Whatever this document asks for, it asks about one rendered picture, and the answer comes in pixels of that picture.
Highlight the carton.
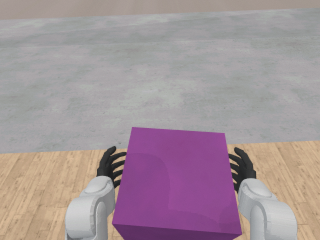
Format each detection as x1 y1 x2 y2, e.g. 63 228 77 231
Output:
112 127 242 240

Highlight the robot left forearm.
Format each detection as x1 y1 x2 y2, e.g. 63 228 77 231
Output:
64 176 116 240

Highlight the robot right hand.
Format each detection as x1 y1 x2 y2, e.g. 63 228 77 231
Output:
228 147 257 194

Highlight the robot right forearm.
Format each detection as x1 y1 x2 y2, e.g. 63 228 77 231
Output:
237 178 298 240

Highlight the robot left hand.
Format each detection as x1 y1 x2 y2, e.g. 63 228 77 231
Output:
96 146 127 189

